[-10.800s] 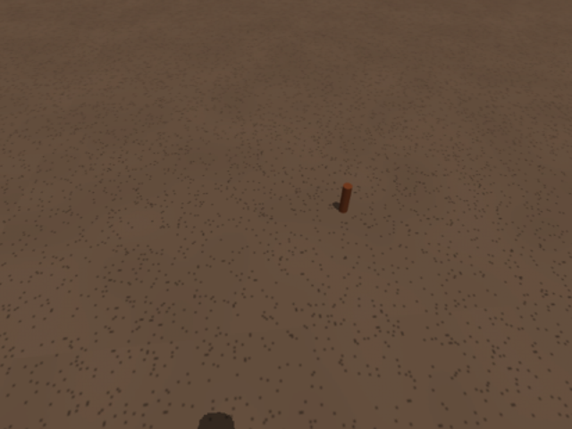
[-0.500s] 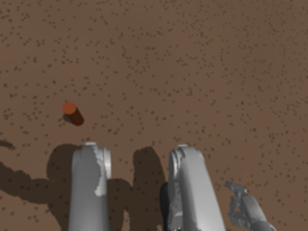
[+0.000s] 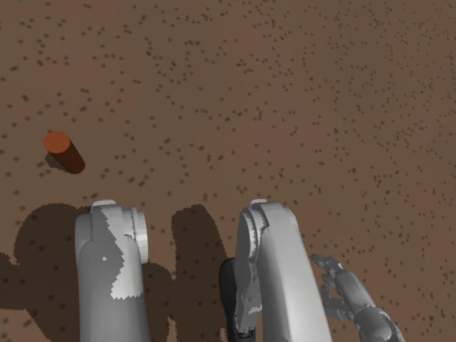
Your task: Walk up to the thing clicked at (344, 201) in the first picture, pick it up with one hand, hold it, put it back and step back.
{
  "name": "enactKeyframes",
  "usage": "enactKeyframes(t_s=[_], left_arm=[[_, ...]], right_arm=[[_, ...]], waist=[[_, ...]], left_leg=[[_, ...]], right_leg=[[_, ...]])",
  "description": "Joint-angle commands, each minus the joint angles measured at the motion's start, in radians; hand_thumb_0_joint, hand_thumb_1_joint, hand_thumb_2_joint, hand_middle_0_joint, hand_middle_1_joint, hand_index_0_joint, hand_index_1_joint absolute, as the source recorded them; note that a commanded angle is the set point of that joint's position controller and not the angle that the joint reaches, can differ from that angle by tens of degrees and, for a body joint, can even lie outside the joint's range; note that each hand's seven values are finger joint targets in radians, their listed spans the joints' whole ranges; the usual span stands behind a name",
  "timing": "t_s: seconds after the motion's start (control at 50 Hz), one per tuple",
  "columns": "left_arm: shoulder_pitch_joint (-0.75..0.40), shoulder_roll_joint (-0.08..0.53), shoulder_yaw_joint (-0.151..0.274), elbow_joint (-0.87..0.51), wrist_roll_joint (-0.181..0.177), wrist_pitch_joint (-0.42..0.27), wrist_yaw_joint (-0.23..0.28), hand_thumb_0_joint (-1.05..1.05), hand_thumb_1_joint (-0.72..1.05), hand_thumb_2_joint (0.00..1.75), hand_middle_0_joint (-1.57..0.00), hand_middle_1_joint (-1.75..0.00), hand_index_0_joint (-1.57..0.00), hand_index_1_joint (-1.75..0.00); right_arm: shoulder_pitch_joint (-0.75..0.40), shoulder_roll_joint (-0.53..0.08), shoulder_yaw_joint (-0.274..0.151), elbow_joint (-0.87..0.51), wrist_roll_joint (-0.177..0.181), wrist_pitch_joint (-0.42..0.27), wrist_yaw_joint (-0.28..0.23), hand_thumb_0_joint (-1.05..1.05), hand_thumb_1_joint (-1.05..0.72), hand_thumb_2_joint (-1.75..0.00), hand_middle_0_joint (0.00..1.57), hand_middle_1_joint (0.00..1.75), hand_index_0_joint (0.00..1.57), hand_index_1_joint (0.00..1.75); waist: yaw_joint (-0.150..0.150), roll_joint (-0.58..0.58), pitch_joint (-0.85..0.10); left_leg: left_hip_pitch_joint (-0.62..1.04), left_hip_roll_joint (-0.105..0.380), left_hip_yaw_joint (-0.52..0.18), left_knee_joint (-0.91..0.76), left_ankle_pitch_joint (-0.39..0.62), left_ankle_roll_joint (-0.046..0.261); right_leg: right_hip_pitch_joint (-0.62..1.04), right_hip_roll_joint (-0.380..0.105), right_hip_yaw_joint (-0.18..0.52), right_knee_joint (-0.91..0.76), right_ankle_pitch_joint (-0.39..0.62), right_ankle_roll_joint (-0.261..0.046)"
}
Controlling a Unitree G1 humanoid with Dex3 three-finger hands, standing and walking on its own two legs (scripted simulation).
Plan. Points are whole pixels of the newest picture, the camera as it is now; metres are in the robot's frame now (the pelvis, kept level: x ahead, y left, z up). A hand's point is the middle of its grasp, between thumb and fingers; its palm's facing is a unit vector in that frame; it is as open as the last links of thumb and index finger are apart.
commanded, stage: approach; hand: left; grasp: from the side
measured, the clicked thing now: (67, 155) +0.44 +0.28 -0.25
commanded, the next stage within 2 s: close in in 0.18 s
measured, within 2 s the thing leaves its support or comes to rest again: neither
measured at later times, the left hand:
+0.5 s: hand (44, 165) +0.40 +0.30 -0.20, palm faces +0.15 -0.98 +0.09, open 17.6 cm
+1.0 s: hand (65, 164) +0.41 +0.27 -0.22, palm faces +0.22 -0.97 +0.05, open 17.3 cm
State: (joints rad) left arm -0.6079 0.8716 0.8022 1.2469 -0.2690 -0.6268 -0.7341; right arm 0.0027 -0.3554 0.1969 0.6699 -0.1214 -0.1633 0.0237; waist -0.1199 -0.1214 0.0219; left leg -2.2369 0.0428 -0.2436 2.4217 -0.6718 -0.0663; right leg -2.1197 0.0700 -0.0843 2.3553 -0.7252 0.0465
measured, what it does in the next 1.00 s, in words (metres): lowers itself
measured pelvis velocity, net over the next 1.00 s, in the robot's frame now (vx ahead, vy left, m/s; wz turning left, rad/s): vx -0.01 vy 0.03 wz -0.13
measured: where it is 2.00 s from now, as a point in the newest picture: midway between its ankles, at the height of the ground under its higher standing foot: (179, 326)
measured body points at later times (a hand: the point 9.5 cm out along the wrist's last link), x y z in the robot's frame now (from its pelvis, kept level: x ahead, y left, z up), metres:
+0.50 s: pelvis +0.00 +0.02 -0.05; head +0.22 +0.17 +0.31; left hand +0.39 +0.35 -0.20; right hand +0.19 -0.23 -0.09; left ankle +0.08 +0.15 -0.30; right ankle +0.10 -0.12 -0.30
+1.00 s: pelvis -0.01 +0.03 -0.05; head +0.21 +0.20 +0.29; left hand +0.40 +0.32 -0.22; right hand +0.15 -0.23 -0.08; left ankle +0.08 +0.15 -0.30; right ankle +0.10 -0.12 -0.30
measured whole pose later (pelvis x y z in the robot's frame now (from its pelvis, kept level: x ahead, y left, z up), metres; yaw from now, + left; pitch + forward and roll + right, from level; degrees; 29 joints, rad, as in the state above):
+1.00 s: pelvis -0.01 +0.03 -0.05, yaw -8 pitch +11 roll -17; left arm -0.57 0.78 0.56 1.42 -0.15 -1.10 -0.19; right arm -0.17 -0.37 0.48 0.56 -0.35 -0.01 0.14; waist -0.23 -0.28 0.27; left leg -2.22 0.03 -0.43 2.68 -0.70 -0.05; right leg -2.03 0.13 -0.20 2.46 -0.68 0.06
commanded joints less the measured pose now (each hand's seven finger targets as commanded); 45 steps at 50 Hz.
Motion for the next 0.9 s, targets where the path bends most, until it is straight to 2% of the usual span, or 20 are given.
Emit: enactKeyframes(t_s=[0.0, 0.02, 0.04, 0.1, 0.12, 0.16, 0.22, 0.26, 0.3, 0.34, 0.36, 0.48, 0.5, 0.54, 0.56, 0.6, 0.62, 0.7, 0.78, 0.88], left_arm=[[-0.129, 0.374, 0.050, -0.150, -0.018, -0.135, 0.015, 0.00, -0.56, 0.05, -0.07, -0.09, -0.05, -0.11], [-0.128, 0.378, 0.061, -0.154, -0.020, -0.150, 0.023, 0.00, -0.54, 0.06, -0.07, -0.10, -0.05, -0.11], [-0.199, 0.444, 0.084, -0.211, -0.009, -0.171, 0.036, 0.00, -0.55, 0.06, -0.07, -0.10, -0.05, -0.11], [-0.174, 0.436, 0.087, -0.225, 0.008, -0.209, 0.066, 0.00, -0.54, 0.08, -0.07, -0.11, -0.05, -0.12], [-0.149, 0.404, 0.074, -0.213, 0.017, -0.220, 0.073, 0.00, -0.53, 0.08, -0.07, -0.11, -0.04, -0.12], [-0.127, 0.252, -0.035, -0.152, 0.026, -0.228, 0.073, 0.00, -0.55, 0.08, -0.07, -0.11, -0.05, -0.13], [-0.109, 0.281, -0.038, -0.125, 0.040, -0.248, 0.097, 0.00, -0.55, 0.07, -0.07, -0.11, -0.05, -0.13], [-0.109, 0.183, -0.113, -0.066, 0.028, -0.263, 0.106, 0.00, -0.59, 0.06, -0.07, -0.11, -0.05, -0.12], [-0.127, 0.135, -0.143, -0.057, 0.007, -0.292, 0.129, 0.00, -0.61, 0.01, -0.07, -0.08, -0.06, -0.09], [-0.099, 0.129, -0.137, -0.019, -0.004, -0.319, 0.167, 0.00, -0.61, 0.00, -0.07, -0.08, -0.06, -0.08], [-0.109, 0.178, -0.104, -0.041, -0.005, -0.341, 0.192, 0.00, -0.61, 0.00, -0.07, -0.08, -0.07, -0.08], [-0.099, 0.244, -0.046, -0.067, 0.055, -0.440, 0.338, 0.00, -0.56, 0.04, -0.06, -0.09, -0.06, -0.08], [-0.097, 0.188, -0.087, -0.046, 0.064, -0.449, 0.353, 0.00, -0.54, 0.04, -0.06, -0.08, -0.06, -0.08], [-0.119, 0.170, -0.112, -0.070, 0.087, -0.463, 0.386, 0.00, -0.50, 0.05, -0.06, -0.07, -0.05, -0.07], [-0.104, 0.197, -0.093, -0.070, 0.099, -0.464, 0.403, 0.00, -0.50, 0.04, -0.06, -0.07, -0.05, -0.07], [-0.091, 0.158, -0.144, -0.043, 0.115, -0.465, 0.416, 0.00, -0.48, 0.05, -0.05, -0.07, -0.05, -0.06], [-0.115, 0.103, -0.207, -0.048, 0.115, -0.468, 0.416, 0.00, -0.46, 0.04, -0.05, -0.06, -0.05, -0.06], [-0.150, 0.036, -0.313, -0.031, 0.109, -0.466, 0.438, 0.00, -0.51, 0.03, -0.05, -0.05, -0.05, -0.05], [-0.129, 0.033, -0.286, 0.003, 0.068, -0.487, 0.476, 0.00, -0.52, 0.04, -0.05, -0.06, -0.05, -0.05], [-0.118, 0.093, -0.231, 0.065, 0.092, -0.523, 0.544, 0.00, -0.47, 0.10, -0.05, -0.08, -0.05, -0.07]], right_arm=[[0.054, -0.275, -0.048, -0.072, -0.030, -0.004, -0.010, 0.00, -0.90, -0.90, 0.20, 0.30, 0.20, 0.30], [0.042, -0.283, -0.040, -0.072, -0.036, 0.005, -0.008, 0.00, -0.90, -0.90, 0.20, 0.30, 0.20, 0.30], [0.037, -0.287, -0.031, -0.059, -0.048, 0.015, -0.009, 0.00, -0.90, -0.90, 0.20, 0.30, 0.20, 0.30], [0.018, -0.298, -0.008, -0.060, -0.079, 0.039, -0.005, 0.00, -0.91, -0.91, 0.20, 0.30, 0.20, 0.30], [-0.002, -0.304, -0.003, -0.074, -0.089, 0.044, -0.003, 0.00, -0.91, -0.91, 0.20, 0.30, 0.20, 0.30], [-0.006, -0.303, 0.006, -0.048, -0.101, 0.058, 0.004, 0.00, -0.92, -0.91, 0.20, 0.30, 0.20, 0.30], [-0.043, -0.337, 0.013, -0.080, -0.111, 0.071, 0.002, 0.00, -0.92, -0.91, 0.20, 0.30, 0.20, 0.30], [-0.054, -0.335, 0.030, -0.078, -0.119, 0.078, 0.008, 0.00, -0.93, -0.91, 0.20, 0.30, 0.20, 0.30], [-0.075, -0.332, 0.055, -0.092, -0.125, 0.078, 0.015, 0.00, -0.93, -0.91, 0.20, 0.30, 0.20, 0.30], [-0.082, -0.325, 0.077, -0.084, -0.132, 0.084, 0.020, 0.00, -0.94, -0.91, 0.20, 0.30, 0.20, 0.30], [-0.110, -0.335, 0.083, -0.104, -0.134, 0.086, 0.023, 0.00, -0.93, -0.91, 0.20, 0.30, 0.20, 0.30], [-0.156, -0.346, 0.113, -0.126, -0.168, 0.107, 0.044, 0.00, -0.92, -0.90, 0.20, 0.30, 0.20, 0.30], [-0.156, -0.342, 0.117, -0.119, -0.171, 0.112, 0.049, 0.00, -0.93, -0.90, 0.20, 0.30, 0.20, 0.30], [-0.163, -0.345, 0.119, -0.123, -0.182, 0.117, 0.055, 0.00, -0.93, -0.90, 0.20, 0.30, 0.20, 0.30], [-0.162, -0.353, 0.114, -0.125, -0.189, 0.120, 0.055, 0.00, -0.93, -0.91, 0.20, 0.30, 0.20, 0.30], [-0.157, -0.360, 0.109, -0.117, -0.206, 0.133, 0.060, 0.00, -0.93, -0.91, 0.20, 0.30, 0.20, 0.30], [-0.166, -0.362, 0.110, -0.122, -0.210, 0.135, 0.063, 0.00, -0.93, -0.91, 0.20, 0.30, 0.20, 0.30], [-0.169, -0.368, 0.111, -0.114, -0.209, 0.132, 0.075, 0.00, -0.93, -0.90, 0.20, 0.30, 0.20, 0.30], [-0.168, -0.371, 0.125, -0.121, -0.209, 0.132, 0.085, 0.00, -0.91, -0.90, 0.20, 0.30, 0.20, 0.30], [-0.183, -0.355, 0.153, -0.138, -0.219, 0.147, 0.089, 0.00, -0.90, -0.90, 0.20, 0.30, 0.20, 0.30]], waist=[[0.030, 0.344, -0.615], [0.033, 0.364, -0.606], [0.035, 0.421, -0.618], [0.017, 0.482, -0.636], [0.008, 0.490, -0.624], [-0.034, 0.497, -0.563], [-0.048, 0.502, -0.560], [-0.092, 0.444, -0.531], [-0.109, 0.394, -0.495], [-0.099, 0.345, -0.462], [-0.090, 0.336, -0.459], [-0.067, 0.416, -0.420], [-0.083, 0.423, -0.391], [-0.102, 0.457, -0.376], [-0.095, 0.477, -0.375], [-0.125, 0.484, -0.367], [-0.155, 0.459, -0.356], [-0.199, 0.383, -0.285], [-0.186, 0.315, -0.299], [-0.153, 0.323, -0.260]], left_leg=[[0.471, 0.025, 0.138, -0.197, 0.119, 0.063], [0.485, 0.027, 0.130, -0.196, 0.137, 0.058], [0.509, 0.031, 0.129, -0.189, 0.147, 0.054], [0.566, 0.039, 0.115, -0.154, 0.240, 0.046], [0.570, 0.040, 0.109, -0.150, 0.258, 0.043], [0.592, 0.047, 0.085, -0.156, 0.244, 0.034], [0.592, 0.048, 0.064, -0.138, 0.247, 0.029], [0.552, 0.045, 0.053, -0.108, 0.224, 0.035], [0.502, 0.041, 0.043, -0.080, 0.215, 0.039], [0.461, 0.041, 0.037, -0.059, 0.202, 0.045], [0.448, 0.041, 0.033, -0.054, 0.179, 0.047], [0.442, 0.043, 0.036, -0.058, 0.135, 0.037], [0.438, 0.043, 0.032, -0.069, 0.117, 0.032], [0.446, 0.043, 0.023, -0.082, 0.105, 0.025], [0.464, 0.047, 0.020, -0.088, 0.111, 0.022], [0.473, 0.050, 0.008, -0.087, 0.111, 0.018], [0.462, 0.047, 0.002, -0.078, 0.103, 0.020], [0.409, 0.033, -0.016, -0.079, 0.017, 0.031], [0.399, 0.025, -0.033, -0.067, 0.007, 0.037], [0.371, 0.030, -0.030, -0.067, 0.004, 0.038]], right_leg=[[0.273, 0.019, -0.097, -0.191, 0.148, -0.078], [0.260, 0.019, -0.105, -0.174, 0.159, -0.080], [0.261, 0.021, -0.106, -0.158, 0.172, -0.081], [0.274, 0.023, -0.121, -0.124, 0.248, -0.079], [0.270, 0.023, -0.128, -0.114, 0.262, -0.079], [0.213, 0.026, -0.151, -0.102, 0.244, -0.082], [0.215, 0.027, -0.172, -0.084, 0.261, -0.081], [0.231, 0.028, -0.182, -0.090, 0.270, -0.075], [0.258, 0.031, -0.192, -0.091, 0.279, -0.067], [0.281, 0.037, -0.198, -0.093, 0.269, -0.059], [0.280, 0.039, -0.202, -0.089, 0.251, -0.059], [0.303, 0.048, -0.213, -0.080, 0.227, -0.063], [0.286, 0.047, -0.218, -0.079, 0.213, -0.064], [0.275, 0.047, -0.229, -0.072, 0.211, -0.064], [0.265, 0.048, -0.233, -0.064, 0.219, -0.066], [0.255, 0.048, -0.237, -0.057, 0.228, -0.066], [0.249, 0.048, -0.238, -0.060, 0.229, -0.062], [0.213, 0.052, -0.249, -0.080, 0.185, -0.052], [0.240, 0.064, -0.259, -0.085, 0.175, -0.046], [0.256, 0.072, -0.258, -0.086, 0.163, -0.051]])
